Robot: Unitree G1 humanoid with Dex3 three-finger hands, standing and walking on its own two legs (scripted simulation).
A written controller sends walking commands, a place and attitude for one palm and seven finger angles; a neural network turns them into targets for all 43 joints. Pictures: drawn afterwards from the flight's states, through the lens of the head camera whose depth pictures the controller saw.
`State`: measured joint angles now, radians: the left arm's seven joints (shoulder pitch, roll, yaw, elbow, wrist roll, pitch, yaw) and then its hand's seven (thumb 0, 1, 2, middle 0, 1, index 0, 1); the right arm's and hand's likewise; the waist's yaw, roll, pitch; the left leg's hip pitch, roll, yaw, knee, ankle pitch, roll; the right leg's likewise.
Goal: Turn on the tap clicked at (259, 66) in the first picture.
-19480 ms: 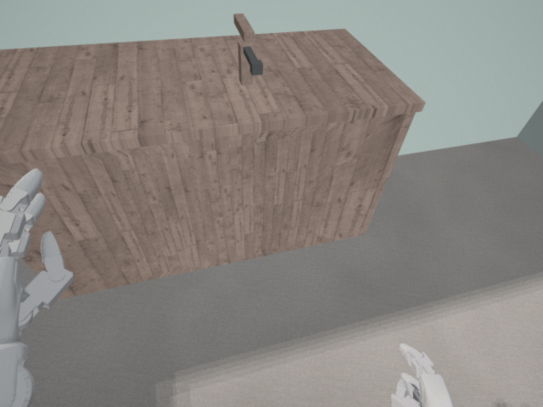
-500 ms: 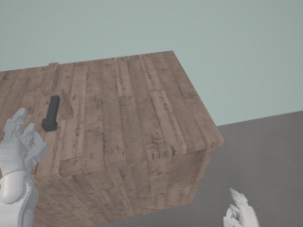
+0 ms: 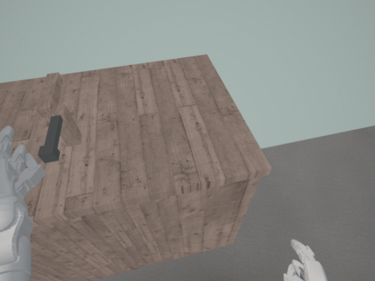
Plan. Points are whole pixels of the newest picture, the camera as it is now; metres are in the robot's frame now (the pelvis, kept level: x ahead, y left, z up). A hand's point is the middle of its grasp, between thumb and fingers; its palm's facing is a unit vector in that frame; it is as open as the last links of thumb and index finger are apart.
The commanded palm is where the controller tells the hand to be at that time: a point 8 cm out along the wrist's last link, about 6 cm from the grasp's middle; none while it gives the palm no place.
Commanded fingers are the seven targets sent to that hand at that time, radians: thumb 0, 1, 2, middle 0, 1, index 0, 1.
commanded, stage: reach beside the lever's end, fingers flat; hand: left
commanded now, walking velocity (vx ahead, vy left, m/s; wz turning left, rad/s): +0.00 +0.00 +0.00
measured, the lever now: (49, 153) +0.33 +0.33 +0.10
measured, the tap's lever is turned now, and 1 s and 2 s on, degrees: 0 1 19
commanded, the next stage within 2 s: push the lever round in 0.62 s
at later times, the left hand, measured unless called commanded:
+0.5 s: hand (42, 160) +0.31 +0.34 +0.10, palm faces +0.52 -0.85 -0.10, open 7.8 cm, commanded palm +0.26 +0.38 +0.09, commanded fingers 0.00 0.90 0.90 -0.15 -0.15 -0.15 -0.15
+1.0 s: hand (44, 165) +0.30 +0.34 +0.09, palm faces +0.52 -0.85 -0.09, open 7.8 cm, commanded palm +0.26 +0.37 +0.09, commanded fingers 0.00 0.90 0.90 -0.15 -0.15 -0.15 -0.15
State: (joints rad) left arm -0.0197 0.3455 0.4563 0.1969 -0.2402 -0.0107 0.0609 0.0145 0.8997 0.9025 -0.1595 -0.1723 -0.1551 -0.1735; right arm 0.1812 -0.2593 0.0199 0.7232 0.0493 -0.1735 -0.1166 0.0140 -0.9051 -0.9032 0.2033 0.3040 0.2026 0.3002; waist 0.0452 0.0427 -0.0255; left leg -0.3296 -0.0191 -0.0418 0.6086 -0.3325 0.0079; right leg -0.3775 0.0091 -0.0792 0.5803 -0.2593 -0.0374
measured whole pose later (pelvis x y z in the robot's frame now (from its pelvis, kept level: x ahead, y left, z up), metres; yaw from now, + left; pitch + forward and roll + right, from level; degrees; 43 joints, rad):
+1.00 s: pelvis +0.01 +0.02 +0.00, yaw +0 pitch +5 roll -1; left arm -0.08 0.33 0.46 0.30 -0.21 -0.08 0.03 0.02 0.90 0.90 -0.15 -0.15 -0.15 -0.15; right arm 0.20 -0.24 0.02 0.70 0.04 -0.16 -0.11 0.01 -0.90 -0.90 0.20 0.30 0.20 0.30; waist 0.04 0.03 -0.04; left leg -0.37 -0.03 -0.03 0.64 -0.35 0.03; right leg -0.41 0.00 -0.07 0.59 -0.27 -0.01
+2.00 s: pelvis +0.00 +0.01 +0.00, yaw +0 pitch +4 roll -1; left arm -0.11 0.21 0.35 0.26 -0.15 -0.08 0.29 0.01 0.93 0.91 -0.15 -0.15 -0.15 -0.15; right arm 0.18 -0.23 0.01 0.72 0.02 -0.11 -0.09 0.01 -0.91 -0.90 0.20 0.30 0.20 0.30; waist 0.03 0.04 -0.05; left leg -0.36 -0.02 -0.04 0.63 -0.34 0.01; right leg -0.41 0.00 -0.08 0.60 -0.27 -0.03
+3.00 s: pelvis +0.01 +0.00 +0.00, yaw +0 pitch +4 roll +0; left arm -0.29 0.03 0.21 0.33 0.00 0.01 0.71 0.01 0.95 0.92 -0.15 -0.15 -0.15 -0.15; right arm 0.13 -0.21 -0.02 0.76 -0.03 0.00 -0.05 0.01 -0.91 -0.90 0.20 0.30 0.20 0.30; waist 0.03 0.04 -0.06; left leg -0.33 -0.02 -0.05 0.59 -0.34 0.01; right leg -0.37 0.01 -0.08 0.57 -0.27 -0.03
